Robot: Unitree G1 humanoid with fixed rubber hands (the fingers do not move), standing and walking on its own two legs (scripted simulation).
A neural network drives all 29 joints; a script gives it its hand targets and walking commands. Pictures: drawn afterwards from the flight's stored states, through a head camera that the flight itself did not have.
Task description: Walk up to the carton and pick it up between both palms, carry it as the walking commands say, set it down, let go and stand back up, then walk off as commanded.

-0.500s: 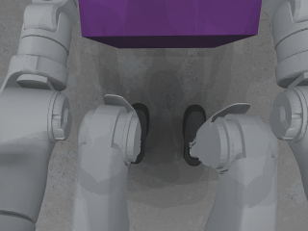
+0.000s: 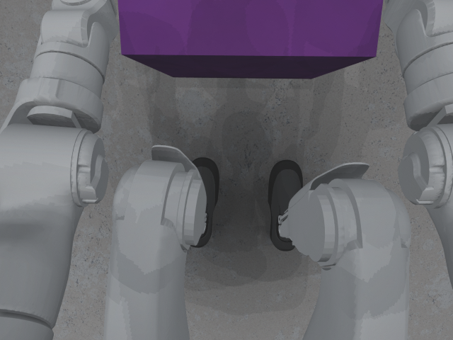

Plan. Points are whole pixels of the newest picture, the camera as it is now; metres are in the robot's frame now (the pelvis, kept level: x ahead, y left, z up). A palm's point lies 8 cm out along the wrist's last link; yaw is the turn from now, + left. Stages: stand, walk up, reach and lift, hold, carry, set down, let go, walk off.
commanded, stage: set down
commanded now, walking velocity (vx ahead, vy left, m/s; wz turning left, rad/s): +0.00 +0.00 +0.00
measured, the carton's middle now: (245, 16) +0.53 +0.03 -0.21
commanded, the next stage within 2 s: none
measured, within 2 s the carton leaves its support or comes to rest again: neither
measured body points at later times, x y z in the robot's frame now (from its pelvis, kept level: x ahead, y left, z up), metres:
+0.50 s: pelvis +0.01 +0.01 +0.01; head +0.37 +0.02 +0.27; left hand +0.55 +0.22 -0.15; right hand +0.58 -0.16 -0.14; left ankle +0.13 +0.10 -0.31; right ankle +0.14 -0.09 -0.31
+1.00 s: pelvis +0.02 +0.01 +0.00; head +0.39 +0.03 +0.25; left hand +0.55 +0.27 -0.16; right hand +0.58 -0.19 -0.15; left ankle +0.13 +0.10 -0.31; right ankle +0.14 -0.09 -0.31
